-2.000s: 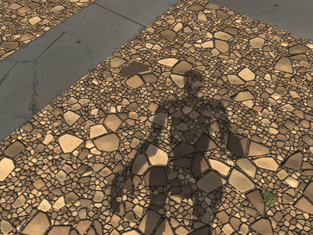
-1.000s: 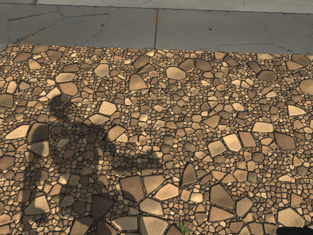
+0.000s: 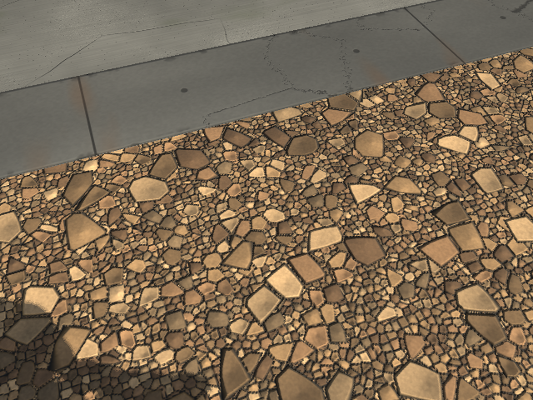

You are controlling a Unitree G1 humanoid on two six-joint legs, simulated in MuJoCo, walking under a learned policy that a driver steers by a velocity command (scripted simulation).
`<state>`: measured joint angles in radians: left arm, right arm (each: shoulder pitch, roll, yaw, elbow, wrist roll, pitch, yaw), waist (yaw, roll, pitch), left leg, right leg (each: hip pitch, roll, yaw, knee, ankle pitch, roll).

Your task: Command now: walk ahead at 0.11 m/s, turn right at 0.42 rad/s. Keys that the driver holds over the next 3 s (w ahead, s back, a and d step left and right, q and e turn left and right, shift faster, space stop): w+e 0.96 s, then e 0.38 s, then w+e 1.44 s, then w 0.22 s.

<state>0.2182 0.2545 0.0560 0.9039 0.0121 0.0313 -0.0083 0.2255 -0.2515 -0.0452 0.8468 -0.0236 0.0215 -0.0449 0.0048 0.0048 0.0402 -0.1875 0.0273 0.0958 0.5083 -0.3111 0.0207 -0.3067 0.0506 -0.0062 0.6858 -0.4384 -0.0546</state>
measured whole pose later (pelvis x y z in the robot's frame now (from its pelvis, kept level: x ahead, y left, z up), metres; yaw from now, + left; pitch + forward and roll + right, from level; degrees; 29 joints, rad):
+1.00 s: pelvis +0.40 -0.10 -0.01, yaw -35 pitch +1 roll +2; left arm -0.02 0.25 0.03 0.73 0.05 -0.01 -0.09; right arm 0.42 -0.24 -0.04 0.90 -0.02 -0.07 -0.01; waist -0.07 -0.02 0.07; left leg 0.10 0.03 0.28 0.28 -0.38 -0.03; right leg -0.57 -0.03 -0.08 0.63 -0.13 -0.10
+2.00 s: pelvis +0.68 -0.36 +0.01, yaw -69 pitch +2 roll +0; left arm 0.13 0.30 0.06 0.75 0.04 0.01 -0.08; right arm 0.41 -0.25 -0.04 0.83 -0.02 -0.07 0.00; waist -0.05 -0.06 0.03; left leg 0.03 -0.01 0.14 0.24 -0.30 0.03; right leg -0.68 -0.02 0.03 0.93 -0.13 -0.02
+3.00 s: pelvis +0.76 -0.92 +0.01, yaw -102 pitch +1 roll +1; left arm 0.17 0.30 0.04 0.78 0.04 -0.02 -0.05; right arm 0.39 -0.26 -0.04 0.84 -0.02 -0.08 0.02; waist -0.04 -0.05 0.03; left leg -0.09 -0.02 0.12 0.30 -0.22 0.04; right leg -0.61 0.00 0.08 0.95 -0.19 -0.05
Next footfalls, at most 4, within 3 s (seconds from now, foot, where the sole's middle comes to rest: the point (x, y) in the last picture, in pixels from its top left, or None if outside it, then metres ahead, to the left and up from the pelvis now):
0.08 right None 0.03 -0.09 -0.77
0.54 left None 0.37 0.05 -0.77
1.04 right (396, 392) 0.51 -0.28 -0.77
1.66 left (377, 308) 0.74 -0.26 -0.77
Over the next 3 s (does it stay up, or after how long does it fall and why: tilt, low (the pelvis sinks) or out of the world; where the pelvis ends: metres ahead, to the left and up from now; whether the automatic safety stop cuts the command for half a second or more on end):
stays up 0.76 -0.92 0.01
